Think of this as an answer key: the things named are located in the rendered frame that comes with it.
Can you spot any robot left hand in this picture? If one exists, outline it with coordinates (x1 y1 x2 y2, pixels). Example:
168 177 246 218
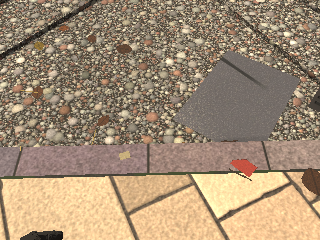
20 230 64 240

